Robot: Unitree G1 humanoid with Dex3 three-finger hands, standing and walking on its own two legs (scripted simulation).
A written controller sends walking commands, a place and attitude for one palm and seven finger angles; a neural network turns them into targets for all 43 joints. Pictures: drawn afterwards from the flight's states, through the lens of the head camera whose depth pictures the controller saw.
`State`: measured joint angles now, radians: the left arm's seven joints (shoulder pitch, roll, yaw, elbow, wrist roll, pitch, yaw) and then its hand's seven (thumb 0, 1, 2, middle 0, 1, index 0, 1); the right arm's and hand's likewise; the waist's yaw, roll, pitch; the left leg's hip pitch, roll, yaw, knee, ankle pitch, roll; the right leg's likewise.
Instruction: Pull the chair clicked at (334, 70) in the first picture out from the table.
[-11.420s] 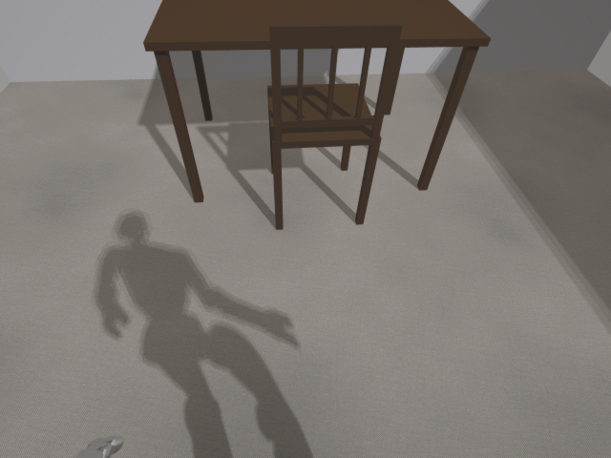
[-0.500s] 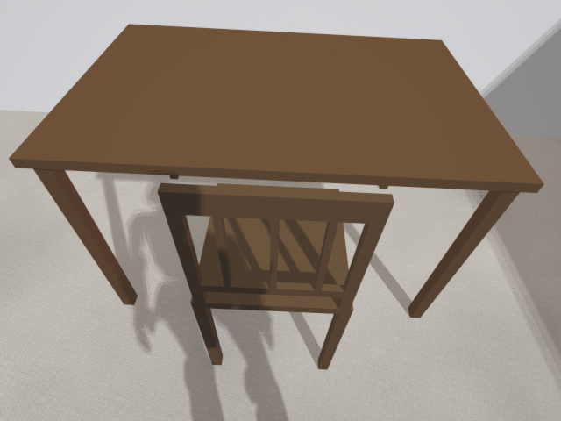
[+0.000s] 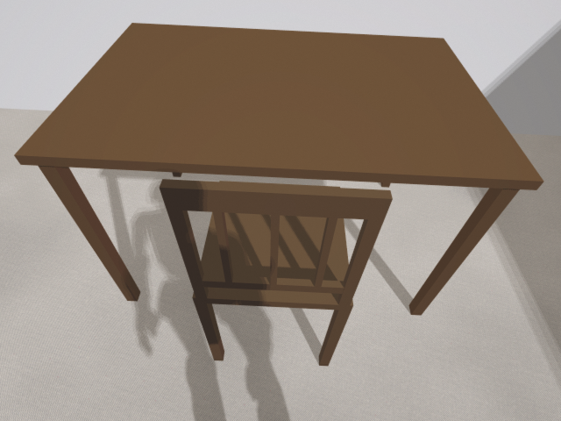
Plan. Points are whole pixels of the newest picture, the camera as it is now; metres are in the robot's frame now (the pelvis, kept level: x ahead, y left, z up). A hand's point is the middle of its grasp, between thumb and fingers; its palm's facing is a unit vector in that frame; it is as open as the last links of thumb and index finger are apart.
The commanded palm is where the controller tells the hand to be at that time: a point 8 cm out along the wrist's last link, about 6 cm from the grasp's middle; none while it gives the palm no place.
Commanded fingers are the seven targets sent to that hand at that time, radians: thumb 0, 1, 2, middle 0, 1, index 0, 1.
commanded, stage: look again from close up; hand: left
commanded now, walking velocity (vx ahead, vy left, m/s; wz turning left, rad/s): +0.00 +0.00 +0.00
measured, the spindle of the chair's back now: (274, 250) +0.45 +0.04 -0.10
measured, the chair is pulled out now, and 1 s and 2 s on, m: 0.00 0.00 0.00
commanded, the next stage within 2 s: raise the hand toward the chair's back in 0.22 s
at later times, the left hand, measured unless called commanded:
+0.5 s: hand (147, 414) +0.14 +0.19 -0.06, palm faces +0.22 -0.95 -0.21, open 7.4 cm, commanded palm +0.10 +0.21 -0.07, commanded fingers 0.00 0.67 0.80 -0.18 -0.26 -0.18 -0.26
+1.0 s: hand (181, 407) +0.15 +0.15 -0.04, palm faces +0.01 -1.00 -0.10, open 11.5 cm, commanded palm +0.12 +0.21 -0.06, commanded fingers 0.00 0.08 0.55 -0.12 -0.17 -0.12 -0.17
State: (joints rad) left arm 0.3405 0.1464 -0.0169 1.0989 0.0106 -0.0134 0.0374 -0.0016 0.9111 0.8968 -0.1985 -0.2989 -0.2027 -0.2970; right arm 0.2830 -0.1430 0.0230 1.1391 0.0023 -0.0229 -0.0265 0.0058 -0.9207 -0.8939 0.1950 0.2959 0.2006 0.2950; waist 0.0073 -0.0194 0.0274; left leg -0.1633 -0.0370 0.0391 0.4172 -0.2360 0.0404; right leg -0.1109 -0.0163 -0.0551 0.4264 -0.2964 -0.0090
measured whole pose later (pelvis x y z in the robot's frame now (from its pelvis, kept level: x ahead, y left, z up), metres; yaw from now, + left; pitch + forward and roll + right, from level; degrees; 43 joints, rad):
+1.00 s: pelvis -0.05 -0.04 -0.11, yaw +2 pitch +16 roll -2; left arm 0.38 0.22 0.14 -0.01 -0.28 -0.59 -0.31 0.01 0.31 0.64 -0.13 -0.21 -0.14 -0.20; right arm 0.12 -0.20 0.03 0.56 0.02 -0.22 -0.05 0.01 -0.91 -0.89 0.20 0.30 0.20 0.30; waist 0.04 0.04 -0.15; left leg -1.03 0.03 -0.07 1.26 -0.51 -0.02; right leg -0.93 0.02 -0.17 1.23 -0.60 -0.09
